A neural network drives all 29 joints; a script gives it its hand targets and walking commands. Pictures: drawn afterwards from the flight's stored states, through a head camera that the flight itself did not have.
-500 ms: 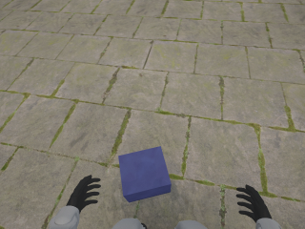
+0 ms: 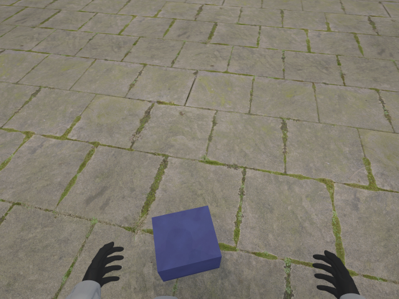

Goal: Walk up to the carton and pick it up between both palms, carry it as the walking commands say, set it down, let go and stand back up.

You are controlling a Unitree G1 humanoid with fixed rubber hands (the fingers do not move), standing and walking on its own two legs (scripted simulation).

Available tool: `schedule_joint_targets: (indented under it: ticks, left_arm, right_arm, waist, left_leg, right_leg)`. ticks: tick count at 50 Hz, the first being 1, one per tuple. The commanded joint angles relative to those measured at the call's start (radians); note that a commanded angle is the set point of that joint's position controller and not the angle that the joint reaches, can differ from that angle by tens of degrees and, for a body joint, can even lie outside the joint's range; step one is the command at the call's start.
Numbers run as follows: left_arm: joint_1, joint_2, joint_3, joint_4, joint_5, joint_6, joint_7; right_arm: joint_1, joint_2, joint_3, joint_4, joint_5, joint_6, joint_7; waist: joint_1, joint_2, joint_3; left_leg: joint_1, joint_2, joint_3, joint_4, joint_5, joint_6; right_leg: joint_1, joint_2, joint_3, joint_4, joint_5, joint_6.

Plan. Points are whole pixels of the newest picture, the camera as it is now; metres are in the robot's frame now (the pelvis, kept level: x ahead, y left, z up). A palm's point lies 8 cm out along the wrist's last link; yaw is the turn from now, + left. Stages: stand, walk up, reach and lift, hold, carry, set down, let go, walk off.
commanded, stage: stand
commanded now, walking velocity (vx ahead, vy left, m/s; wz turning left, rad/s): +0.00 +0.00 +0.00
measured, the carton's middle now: (186, 243) +0.43 +0.10 -0.67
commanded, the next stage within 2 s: none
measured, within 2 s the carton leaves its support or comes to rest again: neither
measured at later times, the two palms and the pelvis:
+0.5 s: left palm (76, 280) +0.16 +0.28 -0.08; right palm (348, 281) +0.16 -0.25 -0.04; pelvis +0.01 +0.02 +0.00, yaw +0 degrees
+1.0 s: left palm (71, 296) +0.13 +0.29 -0.09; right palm (352, 296) +0.14 -0.25 -0.04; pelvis +0.00 +0.03 +0.00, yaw +0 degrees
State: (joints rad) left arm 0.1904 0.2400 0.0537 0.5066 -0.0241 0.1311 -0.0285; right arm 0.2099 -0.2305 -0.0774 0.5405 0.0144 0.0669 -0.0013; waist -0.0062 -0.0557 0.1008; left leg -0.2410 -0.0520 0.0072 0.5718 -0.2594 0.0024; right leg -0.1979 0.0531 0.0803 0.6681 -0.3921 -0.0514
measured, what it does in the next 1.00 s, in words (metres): stands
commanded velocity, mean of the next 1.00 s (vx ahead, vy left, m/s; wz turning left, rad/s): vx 0.00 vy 0.00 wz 0.00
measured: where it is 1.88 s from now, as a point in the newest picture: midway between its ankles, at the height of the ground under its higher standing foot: outside the picture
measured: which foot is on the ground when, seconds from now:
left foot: down 0.00-1.00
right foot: down 0.00-1.00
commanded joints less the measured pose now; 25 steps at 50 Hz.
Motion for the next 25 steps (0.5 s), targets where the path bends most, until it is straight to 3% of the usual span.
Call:
schedule_joint_targets:
  ticks: [1, 2, 3, 4, 5, 6, 7, 8, 9, 10, 11, 12, 13, 14, 15, 16, 17, 18, 19, 20, 21, 22, 23, 24, 25]
  left_arm:
    - [-0.02, 0.265, 0.059, -0.017, 0.068, -0.143, 0.032]
    - [-0.01, 0.258, 0.055, 0.006, 0.062, -0.149, 0.032]
    - [-0.026, 0.239, 0.05, 0.004, 0.061, -0.15, 0.033]
    - [-0.01, 0.268, 0.057, 0.02, 0.059, -0.152, 0.04]
    - [-0.002, 0.247, 0.041, 0.033, 0.06, -0.16, 0.036]
    - [-0.015, 0.233, 0.047, 0.038, 0.055, -0.16, 0.04]
    - [0.003, 0.251, 0.046, 0.031, 0.051, -0.168, 0.042]
    - [0.004, 0.255, 0.053, 0.035, 0.05, -0.167, 0.038]
    - [-0.011, 0.233, 0.045, 0.045, 0.047, -0.169, 0.037]
    - [0.007, 0.261, 0.05, 0.057, 0.063, -0.168, 0.042]
    - [0.018, 0.26, 0.054, 0.064, 0.049, -0.172, 0.042]
    - [-0.001, 0.268, 0.054, 0.057, 0.061, -0.176, 0.039]
    - [0.002, 0.267, 0.053, 0.06, 0.056, -0.181, 0.037]
    - [0.002, 0.257, 0.049, 0.07, 0.057, -0.18, 0.042]
    - [-0.004, 0.267, 0.048, 0.057, 0.053, -0.182, 0.042]
    - [-0.029, 0.26, 0.051, 0.062, 0.056, -0.184, 0.044]
    - [0.01, 0.255, 0.049, 0.076, 0.063, -0.183, 0.045]
    - [-0.003, 0.255, 0.038, 0.082, 0.056, -0.183, 0.043]
    - [0.0, 0.266, 0.044, 0.076, 0.059, -0.184, 0.043]
    - [-0.013, 0.258, 0.043, 0.073, 0.06, -0.189, 0.041]
    - [-0.004, 0.262, 0.038, 0.084, 0.065, -0.194, 0.041]
    - [-0.029, 0.254, 0.045, 0.093, 0.057, -0.192, 0.044]
    - [-0.015, 0.27, 0.046, 0.083, 0.056, -0.184, 0.044]
    - [-0.025, 0.277, 0.049, 0.086, 0.068, -0.186, 0.038]
    - [-0.03, 0.263, 0.05, 0.086, 0.07, -0.188, 0.035]
  right_arm:
    - [-0.024, -0.228, -0.027, 0.035, -0.062, -0.076, 0.003]
    - [-0.025, -0.228, -0.026, 0.054, -0.062, -0.076, 0.006]
    - [-0.032, -0.229, -0.031, 0.053, -0.063, -0.087, 0.003]
    - [-0.029, -0.24, -0.033, 0.057, -0.065, -0.089, 0.006]
    - [-0.025, -0.227, -0.032, 0.064, -0.062, -0.092, 0.002]
    - [-0.018, -0.221, -0.023, 0.067, -0.069, -0.095, 0.007]
    - [-0.015, -0.241, -0.033, 0.056, -0.067, -0.097, 0.012]
    - [-0.027, -0.235, -0.032, 0.063, -0.064, -0.109, 0.002]
    - [-0.028, -0.244, -0.031, 0.06, -0.058, -0.111, 0.001]
    - [-0.039, -0.247, -0.036, 0.056, -0.06, -0.106, 0.0]
    - [-0.044, -0.227, -0.035, 0.047, -0.06, -0.111, -0.001]
    - [-0.032, -0.255, -0.042, 0.049, -0.063, -0.11, 0.0]
    - [-0.047, -0.268, -0.045, 0.052, -0.061, -0.11, 0.001]
    - [-0.036, -0.242, -0.044, 0.054, -0.06, -0.115, -0.003]
    - [-0.055, -0.26, -0.048, 0.051, -0.059, -0.119, -0.004]
    - [-0.06, -0.245, -0.05, 0.045, -0.054, -0.12, -0.002]
    - [-0.046, -0.242, -0.043, 0.049, -0.055, -0.115, -0.001]
    - [-0.048, -0.234, -0.036, 0.063, -0.049, -0.113, -0.003]
    - [-0.039, -0.264, -0.043, 0.064, -0.058, -0.118, -0.002]
    - [-0.041, -0.26, -0.044, 0.048, -0.054, -0.119, -0.005]
    - [-0.061, -0.248, -0.034, 0.05, -0.054, -0.118, -0.002]
    - [-0.042, -0.237, -0.033, 0.045, -0.055, -0.121, -0.002]
    - [-0.038, -0.255, -0.038, 0.055, -0.054, -0.121, -0.003]
    - [-0.05, -0.262, -0.044, 0.055, -0.054, -0.123, -0.003]
    - [-0.058, -0.249, -0.039, 0.051, -0.057, -0.122, -0.001]
  waist:
    - [0.003, -0.077, -0.294]
    - [0.01, -0.09, -0.243]
    - [0.008, -0.049, -0.241]
    - [0.004, -0.035, -0.198]
    - [-0.005, -0.047, -0.24]
    - [0.007, -0.052, -0.234]
    - [0.011, -0.011, -0.264]
    - [0.015, -0.069, -0.264]
    - [0.015, -0.017, -0.276]
    - [0.009, -0.018, -0.229]
    - [0.017, -0.049, -0.24]
    - [0.0, -0.017, -0.264]
    - [0.015, -0.016, -0.289]
    - [0.015, 0.019, -0.221]
    - [0.028, 0.016, -0.269]
    - [0.016, 0.01, -0.271]
    - [0.029, -0.023, -0.25]
    - [0.019, -0.037, -0.253]
    - [0.024, -0.023, -0.289]
    - [0.002, -0.011, -0.256]
    - [0.01, -0.035, -0.233]
    - [-0.007, 0.007, -0.247]
    - [0.005, 0.023, -0.242]
    - [0.002, -0.022, -0.221]
    - [0.007, -0.051, -0.188]
  left_leg:
    - [0.072, 0.095, -0.074, -0.037, 0.08, 0.034]
    - [0.052, 0.1, -0.073, -0.036, 0.085, 0.043]
    - [0.073, 0.097, -0.076, -0.036, 0.112, 0.047]
    - [0.028, 0.103, -0.071, -0.036, 0.16, 0.048]
    - [0.052, 0.105, -0.067, -0.042, 0.17, 0.057]
    - [0.04, 0.111, -0.061, -0.046, 0.174, 0.053]
    - [0.055, 0.109, -0.071, -0.046, 0.204, 0.051]
    - [0.072, 0.129, -0.084, -0.043, 0.241, 0.052]
    - [0.079, 0.124, -0.093, -0.034, 0.295, 0.06]
    - [0.045, 0.12, -0.077, -0.024, 0.277, 0.056]
    - [0.045, 0.111, -0.084, -0.045, 0.268, 0.056]
    - [0.054, 0.121, -0.076, -0.037, 0.24, 0.054]
    - [0.073, 0.117, -0.083, -0.059, 0.196, 0.046]
    - [0.045, 0.114, -0.102, -0.07, 0.203, 0.05]
    - [0.056, 0.124, -0.099, -0.049, 0.217, 0.052]
    - [0.045, 0.12, -0.103, -0.042, 0.221, 0.051]
    - [0.03, 0.118, -0.082, -0.03, 0.221, 0.056]
    - [0.045, 0.114, -0.086, -0.063, 0.212, 0.049]
    - [0.07, 0.124, -0.087, -0.034, 0.244, 0.054]
    - [0.047, 0.117, -0.085, -0.032, 0.216, 0.067]
    - [0.044, 0.113, -0.089, -0.034, 0.18, 0.067]
    - [0.057, 0.121, -0.103, -0.055, 0.172, 0.063]
    - [0.045, 0.115, -0.098, -0.032, 0.157, 0.069]
    - [0.014, 0.115, -0.112, -0.038, 0.106, 0.063]
    - [0.029, 0.112, -0.108, -0.059, 0.085, 0.064]
  right_leg:
    - [-0.079, -0.136, 0.174, -0.286, 0.077, 0.034]
    - [-0.088, -0.135, 0.155, -0.297, 0.104, 0.038]
    - [-0.113, -0.129, 0.153, -0.302, 0.123, 0.035]
    - [-0.084, -0.133, 0.143, -0.277, 0.254, 0.032]
    - [-0.054, -0.142, 0.142, -0.262, 0.282, 0.035]
    - [-0.037, -0.143, 0.133, -0.252, 0.336, 0.05]
    - [-0.029, -0.13, 0.14, -0.24, 0.358, 0.042]
    - [-0.04, -0.127, 0.118, -0.23, 0.334, 0.039]
    - [-0.017, -0.118, 0.084, -0.227, 0.393, 0.045]
    - [-0.018, -0.113, 0.088, -0.246, 0.401, 0.05]
    - [-0.032, -0.117, 0.102, -0.232, 0.393, 0.052]
    - [-0.029, -0.121, 0.102, -0.249, 0.339, 0.051]
    - [-0.021, -0.123, 0.111, -0.253, 0.305, 0.05]
    - [-0.042, -0.12, 0.107, -0.255, 0.312, 0.042]
    - [-0.032, -0.123, 0.119, -0.243, 0.312, 0.024]
    - [-0.027, -0.115, 0.1, -0.243, 0.286, 0.031]
    - [-0.008, -0.133, 0.106, -0.264, 0.343, 0.041]
    - [-0.014, -0.135, 0.132, -0.261, 0.379, 0.055]
    - [-0.007, -0.131, 0.112, -0.266, 0.396, 0.035]
    - [-0.034, -0.137, 0.117, -0.269, 0.358, 0.035]
    - [-0.056, -0.13, 0.121, -0.287, 0.323, 0.037]
    - [-0.044, -0.127, 0.129, -0.278, 0.276, 0.022]
    - [-0.053, -0.127, 0.133, -0.277, 0.257, 0.017]
    - [-0.09, -0.143, 0.152, -0.299, 0.131, 0.009]
    - [-0.112, -0.133, 0.136, -0.315, 0.095, 0.017]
